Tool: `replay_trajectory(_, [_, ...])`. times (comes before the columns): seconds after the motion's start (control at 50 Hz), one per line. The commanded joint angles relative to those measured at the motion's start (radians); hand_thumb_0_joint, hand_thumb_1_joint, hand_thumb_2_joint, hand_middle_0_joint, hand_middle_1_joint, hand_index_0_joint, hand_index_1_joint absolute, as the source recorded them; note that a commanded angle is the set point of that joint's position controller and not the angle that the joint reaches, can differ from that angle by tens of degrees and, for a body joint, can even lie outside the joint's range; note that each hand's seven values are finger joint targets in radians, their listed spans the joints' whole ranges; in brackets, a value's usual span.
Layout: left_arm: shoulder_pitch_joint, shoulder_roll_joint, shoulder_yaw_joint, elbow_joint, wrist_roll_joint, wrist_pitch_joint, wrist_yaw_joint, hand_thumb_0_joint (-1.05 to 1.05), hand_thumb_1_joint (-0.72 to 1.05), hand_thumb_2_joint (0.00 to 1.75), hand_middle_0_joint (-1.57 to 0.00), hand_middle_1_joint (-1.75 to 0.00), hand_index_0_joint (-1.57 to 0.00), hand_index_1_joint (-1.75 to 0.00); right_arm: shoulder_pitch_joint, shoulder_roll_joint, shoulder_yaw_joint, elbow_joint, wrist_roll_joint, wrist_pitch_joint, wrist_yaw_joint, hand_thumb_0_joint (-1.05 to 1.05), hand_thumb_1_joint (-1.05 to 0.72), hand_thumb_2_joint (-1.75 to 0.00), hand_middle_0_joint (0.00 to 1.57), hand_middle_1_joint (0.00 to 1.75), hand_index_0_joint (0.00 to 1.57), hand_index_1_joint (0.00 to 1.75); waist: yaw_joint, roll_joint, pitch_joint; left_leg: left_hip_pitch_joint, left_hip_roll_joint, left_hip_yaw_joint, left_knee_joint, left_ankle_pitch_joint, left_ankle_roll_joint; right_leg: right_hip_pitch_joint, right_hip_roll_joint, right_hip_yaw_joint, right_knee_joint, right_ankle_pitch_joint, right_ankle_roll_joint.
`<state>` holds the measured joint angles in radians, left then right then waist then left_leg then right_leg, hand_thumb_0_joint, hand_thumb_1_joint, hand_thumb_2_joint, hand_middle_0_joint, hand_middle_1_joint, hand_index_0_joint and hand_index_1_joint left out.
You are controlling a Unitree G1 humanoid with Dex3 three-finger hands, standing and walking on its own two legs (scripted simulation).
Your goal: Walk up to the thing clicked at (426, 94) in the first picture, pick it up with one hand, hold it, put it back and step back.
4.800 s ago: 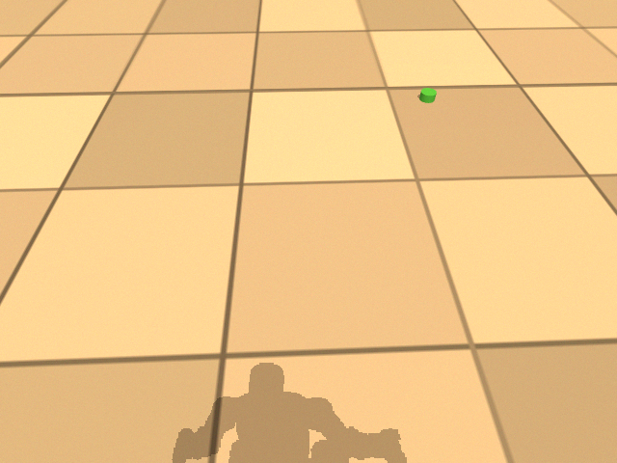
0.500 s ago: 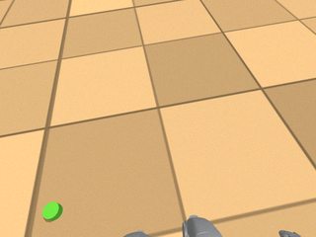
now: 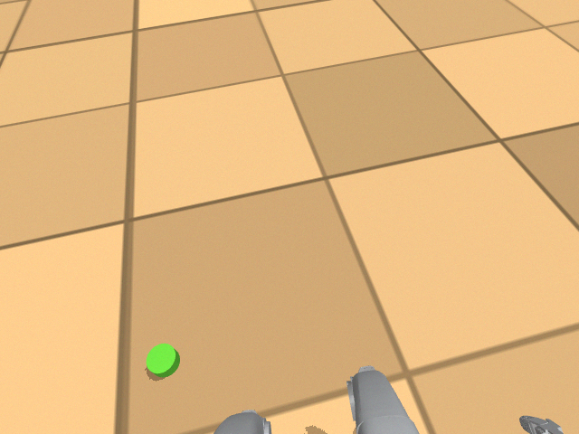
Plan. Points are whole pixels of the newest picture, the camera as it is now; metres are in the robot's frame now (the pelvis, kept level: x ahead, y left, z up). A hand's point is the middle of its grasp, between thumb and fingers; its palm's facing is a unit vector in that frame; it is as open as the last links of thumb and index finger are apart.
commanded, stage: walk up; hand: left
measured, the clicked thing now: (163, 360) +0.43 +0.44 -0.69
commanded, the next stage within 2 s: none
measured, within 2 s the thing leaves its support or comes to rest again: neither
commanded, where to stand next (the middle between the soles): +0.00 +0.26 m, yaw -10 degrees
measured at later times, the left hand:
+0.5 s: hand out of the picture -0.02 +0.56 -0.11, palm faces -0.08 -0.78 -0.62, open 7.4 cm
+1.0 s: hand out of the picture -0.01 +0.58 -0.10, palm faces -0.30 -0.88 -0.37, open 7.4 cm
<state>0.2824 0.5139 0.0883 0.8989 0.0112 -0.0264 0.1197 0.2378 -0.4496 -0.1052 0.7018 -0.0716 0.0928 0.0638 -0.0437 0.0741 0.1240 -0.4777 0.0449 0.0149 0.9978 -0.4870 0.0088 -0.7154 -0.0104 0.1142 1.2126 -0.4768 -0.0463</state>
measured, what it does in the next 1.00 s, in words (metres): steps to the left: right foot, then left foot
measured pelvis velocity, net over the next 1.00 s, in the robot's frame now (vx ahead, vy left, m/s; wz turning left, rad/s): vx -0.14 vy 0.33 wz -0.23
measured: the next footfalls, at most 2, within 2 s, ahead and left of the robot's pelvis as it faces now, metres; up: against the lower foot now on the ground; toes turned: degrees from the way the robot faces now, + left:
right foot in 0.16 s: +0.05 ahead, -0.03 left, +0.00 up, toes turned -6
left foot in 0.48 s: -0.07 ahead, +0.40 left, +0.00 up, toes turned -3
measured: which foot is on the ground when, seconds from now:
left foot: down 0.00-0.16, up 0.18-0.46, down 0.48-1.00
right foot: up 0.00-0.14, down 0.16-0.50, up 0.52-1.00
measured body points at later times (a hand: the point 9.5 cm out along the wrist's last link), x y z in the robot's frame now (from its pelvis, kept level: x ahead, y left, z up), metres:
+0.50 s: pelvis -0.11 +0.23 -0.01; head -0.07 +0.20 +0.43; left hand -0.02 +0.60 -0.07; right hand -0.02 -0.13 -0.11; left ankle -0.11 +0.40 -0.69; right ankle +0.01 -0.02 -0.68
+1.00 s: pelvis -0.14 +0.33 +0.05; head -0.10 +0.33 +0.50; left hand +0.01 +0.62 -0.08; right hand -0.20 +0.01 -0.05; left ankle -0.11 +0.40 -0.68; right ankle -0.17 +0.17 -0.63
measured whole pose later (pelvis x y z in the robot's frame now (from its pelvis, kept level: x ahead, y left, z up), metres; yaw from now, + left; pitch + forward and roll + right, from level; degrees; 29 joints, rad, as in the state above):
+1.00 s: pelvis -0.14 +0.33 +0.05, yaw -13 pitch -2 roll -1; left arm 0.25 0.41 0.05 0.95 0.02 -0.03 -0.02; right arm 0.34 -0.39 -0.06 0.89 -0.02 -0.05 0.01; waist -0.06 -0.02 0.10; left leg -0.25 0.05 0.18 0.57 -0.30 0.05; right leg -0.42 0.00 0.09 0.96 -0.40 -0.02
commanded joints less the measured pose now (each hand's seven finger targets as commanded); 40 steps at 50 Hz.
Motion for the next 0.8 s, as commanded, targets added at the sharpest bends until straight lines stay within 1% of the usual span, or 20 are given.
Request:
replay_trajectory(0.0, [0.114, 0.173, 0.045, -0.032, -0.027, -0.037, -0.004, 0.0, 0.9, 0.9, -0.2, -0.3, -0.2, -0.3, -0.094, -0.235, -0.073, -0.133, -0.002, -0.034, -0.029, 0.0, -0.9, -0.9, 0.2, 0.3, 0.2, 0.3, 0.011, 0.166, -0.07, 0.068, 0.161, -0.262, -0.455, 0.251, 0.209, 0.074, 0.019, -0.166, 0.007, 0.006, 0.016])
replay_trajectory(0.04, [0.11, 0.143, 0.037, -0.057, -0.03, -0.038, -0.007, 0.0, 0.9, 0.9, -0.2, -0.3, -0.2, -0.3, -0.037, -0.215, -0.063, -0.132, -0.014, -0.027, -0.027, 0.0, -0.9, -0.9, 0.2, 0.3, 0.2, 0.3, -0.003, 0.184, -0.087, 0.108, 0.162, -0.243, -0.422, 0.401, 0.213, 0.152, 0.003, -0.191, -0.165, -0.013, 0.016])
replay_trajectory(0.06, [0.144, 0.129, 0.033, -0.059, -0.031, -0.038, -0.004, 0.0, 0.9, 0.9, -0.2, -0.3, -0.2, -0.3, -0.054, -0.214, -0.06, -0.14, -0.013, -0.021, -0.027, 0.0, -0.9, -0.9, 0.2, 0.3, 0.2, 0.3, 0.026, 0.173, -0.092, 0.062, 0.179, -0.242, -0.407, 0.436, 0.216, 0.249, -0.009, -0.177, -0.26, 0.025, 0.004])
replay_trajectory(0.1, [0.271, 0.134, 0.04, -0.036, -0.02, -0.045, 0.007, 0.0, 0.9, 0.9, -0.2, -0.3, -0.2, -0.3, -0.086, -0.178, -0.043, -0.161, -0.006, -0.003, -0.022, 0.0, -0.9, -0.9, 0.2, 0.3, 0.2, 0.3, 0.103, 0.065, -0.128, -0.048, 0.119, -0.151, -0.237, 0.458, 0.136, 0.524, -0.042, -0.115, -0.618, 0.216, -0.025])
replay_trajectory(0.12, [0.282, 0.195, 0.062, -0.053, 0.001, -0.049, 0.016, 0.0, 0.9, 0.9, -0.2, -0.3, -0.2, -0.3, -0.023, -0.129, -0.03, -0.157, 0.002, 0.001, -0.019, 0.0, -0.9, -0.9, 0.2, 0.3, 0.2, 0.3, 0.11, -0.079, -0.146, -0.177, 0.046, -0.104, -0.069, 0.308, 0.068, 0.673, -0.109, 0.056, -0.694, 0.215, -0.038])
replay_trajectory(0.14, [0.232, 0.265, 0.078, -0.11, 0.021, -0.051, 0.02, 0.0, 0.9, 0.9, -0.2, -0.3, -0.2, -0.3, 0.074, -0.093, -0.021, -0.154, 0.002, 0.0, -0.018, 0.0, -0.9, -0.9, 0.2, 0.3, 0.2, 0.3, 0.057, -0.245, -0.187, -0.362, -0.004, -0.083, 0.135, -0.123, -0.011, 0.777, -0.398, 0.449, -0.721, 0.312, -0.125])
replay_trajectory(0.16, [0.178, 0.301, 0.084, -0.138, 0.016, -0.046, 0.029, 0.0, 0.9, 0.9, -0.2, -0.3, -0.2, -0.3, 0.037, -0.18, -0.05, -0.167, -0.011, 0.007, -0.037, 0.0, -0.9, -0.9, 0.2, 0.3, 0.2, 0.3, 0.066, -0.12, -0.187, -0.343, 0.003, -0.194, 0.293, -0.155, -0.004, 0.615, -0.536, 0.593, -0.764, 0.394, -0.292])
replay_trajectory(0.18, [0.137, 0.294, 0.081, -0.154, 0.003, -0.052, 0.034, 0.0, 0.9, 0.9, -0.2, -0.3, -0.2, -0.3, -0.004, -0.213, -0.066, -0.168, -0.01, 0.011, -0.041, 0.0, -0.9, -0.9, 0.2, 0.3, 0.2, 0.3, 0.066, -0.04, -0.16, -0.298, 0.017, -0.236, 0.395, -0.118, -0.003, 0.485, -0.524, 0.563, -0.794, 0.317, -0.318])
replay_trajectory(0.26, [0.037, 0.248, 0.071, -0.171, 0.013, -0.058, 0.019, 0.0, 0.9, 0.9, -0.2, -0.3, -0.2, -0.3, 0.052, -0.218, -0.09, -0.12, 0.001, 0.01, -0.011, 0.0, -0.9, -0.9, 0.2, 0.3, 0.2, 0.3, 0.012, -0.129, -0.108, -0.152, -0.009, -0.187, 0.473, 0.072, -0.016, 0.256, -0.309, 0.212, -0.725, 0.12, -0.198])
replay_trajectory(0.34, [0.049, 0.28, 0.091, -0.152, 0.029, -0.05, 0.01, 0.0, 0.9, 0.9, -0.2, -0.3, -0.2, -0.3, 0.027, -0.18, -0.084, -0.119, 0.005, 0.017, 0.006, 0.0, -0.9, -0.9, 0.2, 0.3, 0.2, 0.3, 0.04, -0.231, -0.105, -0.102, 0.03, -0.063, 0.217, 0.034, -0.02, 0.251, -0.223, 0.11, -0.691, -0.036, -0.144])
replay_trajectory(0.4, [0.087, 0.323, 0.111, -0.13, 0.036, -0.045, 0.008, 0.0, 0.9, 0.9, -0.2, -0.3, -0.2, -0.3, 0.002, -0.189, -0.088, -0.112, 0.006, 0.015, 0.012, 0.0, -0.9, -0.9, 0.2, 0.3, 0.2, 0.3, 0.069, -0.273, -0.124, -0.023, 0.019, -0.004, -0.004, -0.142, -0.002, 0.245, -0.242, 0.142, -0.688, -0.053, -0.144])
replay_trajectory(0.44, [0.021, 0.296, 0.102, -0.129, 0.026, -0.032, 0.01, 0.0, 0.9, 0.9, -0.2, -0.3, -0.2, -0.3, 0.164, -0.192, -0.1, -0.039, 0.007, 0.006, 0.012, 0.0, -0.9, -0.9, 0.2, 0.3, 0.2, 0.3, -0.015, -0.179, -0.183, 0.215, -0.024, 0.046, -0.262, -0.038, 0.011, 0.14, -0.186, 0.046, -0.551, -0.024, -0.073])
replay_trajectory(0.46, [0.039, 0.215, 0.083, -0.111, 0.022, -0.021, 0.013, 0.0, 0.9, 0.9, -0.2, -0.3, -0.2, -0.3, 0.223, -0.211, -0.109, -0.015, -0.014, -0.001, 0.007, 0.0, -0.9, -0.9, 0.2, 0.3, 0.2, 0.3, -0.056, -0.001, -0.166, 0.268, -0.034, -0.017, -0.37, -0.062, 0.029, 0.027, -0.074, -0.042, -0.325, -0.033, -0.03])
replay_trajectory(0.48, [-0.017, 0.117, 0.055, -0.138, 0.007, -0.021, 0.024, 0.0, 0.9, 0.9, -0.2, -0.3, -0.2, -0.3, 0.195, -0.33, -0.122, -0.05, -0.016, -0.004, 0.001, 0.0, -0.9, -0.9, 0.2, 0.3, 0.2, 0.3, -0.08, 0.329, -0.09, 0.159, 0.237, -0.484, -0.569, -0.153, 0.139, -0.195, 0.099, -0.185, -0.016, -0.169, 0.025])
replay_trajectory(0.5, [-0.119, 0.19, 0.064, -0.148, 0.014, -0.034, 0.048, 0.0, 0.9, 0.9, -0.2, -0.3, -0.2, -0.3, 0.038, -0.414, -0.124, -0.068, 0.015, -0.008, -0.007, 0.0, -0.9, -0.9, 0.2, 0.3, 0.2, 0.3, -0.078, 0.342, -0.018, -0.047, 0.332, -0.675, -0.694, -0.245, 0.29, -0.123, 0.043, -0.087, 0.084, -0.15, 0.003])
replay_trajectory(0.52, [-0.147, 0.2, 0.06, -0.112, -0.004, -0.038, 0.042, 0.0, 0.9, 0.9, -0.2, -0.3, -0.2, -0.3, -0.049, -0.306, -0.107, -0.092, -0.003, -0.015, -0.014, 0.0, -0.9, -0.9, 0.2, 0.3, 0.2, 0.3, -0.055, 0.13, 0.076, -0.147, 0.269, -0.543, -0.662, -0.213, 0.235, -0.084, 0.03, -0.022, 0.126, -0.059, 0.0])
replay_trajectory(0.56, [0.005, 0.167, 0.063, -0.025, -0.021, -0.032, 0.018, 0.0, 0.9, 0.9, -0.2, -0.3, -0.2, -0.3, -0.097, -0.263, -0.077, -0.073, 0.004, -0.027, -0.034, 0.0, -0.9, -0.9, 0.2, 0.3, 0.2, 0.3, 0.02, 0.072, 0.02, -0.056, 0.202, -0.418, -0.567, -0.246, 0.166, -0.048, 0.034, -0.031, 0.133, 0.016, -0.004])
replay_trajectory(0.6, [0.065, 0.161, 0.059, 0.011, -0.01, -0.032, -0.02, 0.0, 0.9, 0.9, -0.2, -0.3, -0.2, -0.3, -0.111, -0.254, -0.068, -0.051, 0.03, -0.05, -0.038, 0.0, -0.9, -0.9, 0.2, 0.3, 0.2, 0.3, 0.043, 0.125, -0.033, 0.043, 0.205, -0.394, -0.538, -0.222, 0.195, 0.042, 0.012, -0.076, 0.052, 0.04, 0.004])
replay_trajectory(0.66, [-0.013, 0.126, 0.046, -0.011, 0.017, -0.026, -0.067, 0.0, 0.9, 0.9, -0.2, -0.3, -0.2, -0.3, -0.009, -0.243, -0.051, 0.016, 0.034, -0.09, -0.058, 0.0, -0.9, -0.9, 0.2, 0.3, 0.2, 0.3, 0.007, 0.025, -0.04, 0.165, 0.268, -0.488, -0.586, -0.32, 0.179, 0.043, 0.005, -0.024, -0.099, 0.012, 0.023])
replay_trajectory(0.78, [-0.036, 0.142, 0.044, -0.034, 0.021, -0.013, -0.105, 0.0, 0.9, 0.9, -0.2, -0.3, -0.2, -0.3, 0.105, -0.272, -0.045, 0.096, 0.045, -0.149, -0.079, 0.0, -0.9, -0.9, 0.2, 0.3, 0.2, 0.3, -0.016, -0.006, -0.052, 0.386, 0.335, -0.528, -0.678, -0.157, 0.131, 0.03, 0.017, 0.041, -0.239, -0.057, 0.017])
